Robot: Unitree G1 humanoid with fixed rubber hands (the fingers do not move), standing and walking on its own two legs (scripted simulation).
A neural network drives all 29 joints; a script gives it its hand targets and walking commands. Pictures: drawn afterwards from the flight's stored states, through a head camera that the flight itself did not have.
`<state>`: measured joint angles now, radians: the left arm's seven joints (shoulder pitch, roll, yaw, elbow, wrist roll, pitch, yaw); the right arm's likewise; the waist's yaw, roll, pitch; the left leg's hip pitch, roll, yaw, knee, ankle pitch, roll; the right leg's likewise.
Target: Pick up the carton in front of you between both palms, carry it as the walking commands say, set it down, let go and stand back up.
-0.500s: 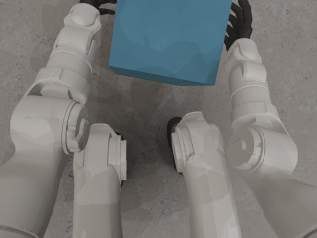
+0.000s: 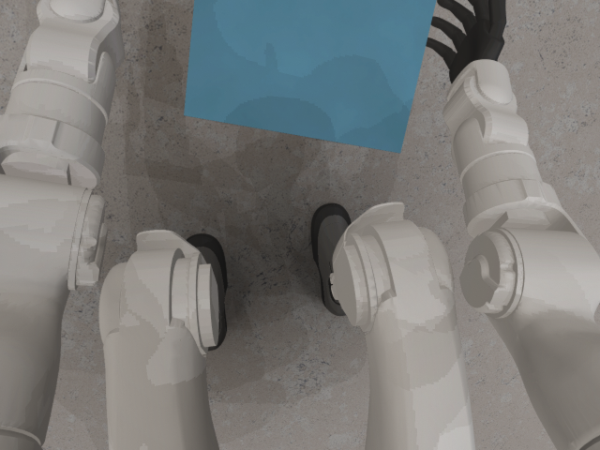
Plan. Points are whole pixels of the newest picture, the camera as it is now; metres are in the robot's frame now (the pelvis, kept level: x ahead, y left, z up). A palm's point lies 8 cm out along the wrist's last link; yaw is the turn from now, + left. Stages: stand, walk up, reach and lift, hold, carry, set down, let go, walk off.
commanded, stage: set down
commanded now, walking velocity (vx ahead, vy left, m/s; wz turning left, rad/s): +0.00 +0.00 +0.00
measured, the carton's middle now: (295, 48) +0.50 -0.05 -0.25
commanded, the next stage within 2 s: let go in 1.02 s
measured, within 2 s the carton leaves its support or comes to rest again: neither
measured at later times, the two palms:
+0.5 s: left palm out of the picture +0.57 +0.14 -0.02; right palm out of the picture +0.48 -0.24 -0.01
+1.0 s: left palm out of the picture +0.57 +0.15 +0.14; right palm out of the picture +0.47 -0.24 +0.14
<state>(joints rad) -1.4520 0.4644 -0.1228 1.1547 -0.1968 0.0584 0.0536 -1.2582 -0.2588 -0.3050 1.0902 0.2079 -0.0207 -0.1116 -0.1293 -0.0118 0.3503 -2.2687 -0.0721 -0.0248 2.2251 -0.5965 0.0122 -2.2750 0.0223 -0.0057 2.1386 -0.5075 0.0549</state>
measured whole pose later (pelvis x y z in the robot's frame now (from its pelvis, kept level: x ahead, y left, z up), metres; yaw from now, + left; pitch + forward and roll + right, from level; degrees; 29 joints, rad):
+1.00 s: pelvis +0.04 +0.00 +0.23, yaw +1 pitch +46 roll -1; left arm -1.14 0.36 0.16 0.96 0.04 0.18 -0.05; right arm -0.86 -0.10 -0.36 0.66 0.06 0.15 -0.09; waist -0.15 0.04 -0.12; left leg -1.72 -0.06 -0.05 1.35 -0.44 0.00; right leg -1.74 0.02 0.02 1.30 -0.36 0.03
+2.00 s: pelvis +0.14 +0.00 +0.41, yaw +0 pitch +2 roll +0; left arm 0.21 0.20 0.05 0.47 0.01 0.05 -0.04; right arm 0.23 -0.22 -0.03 0.43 0.02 0.06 0.07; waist -0.01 0.01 0.03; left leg -0.18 -0.03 -0.04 0.44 -0.29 0.02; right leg -0.23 0.02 0.06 0.43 -0.24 0.01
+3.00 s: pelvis +0.14 -0.02 +0.40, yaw +2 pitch -1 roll +0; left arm 0.17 0.33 0.04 0.84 0.03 0.00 0.02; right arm 0.17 -0.35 -0.02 0.79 -0.03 0.00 -0.03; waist 0.01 0.03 0.01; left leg -0.13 -0.01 -0.07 0.45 -0.31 -0.01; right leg -0.17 0.03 0.01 0.46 -0.27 -0.02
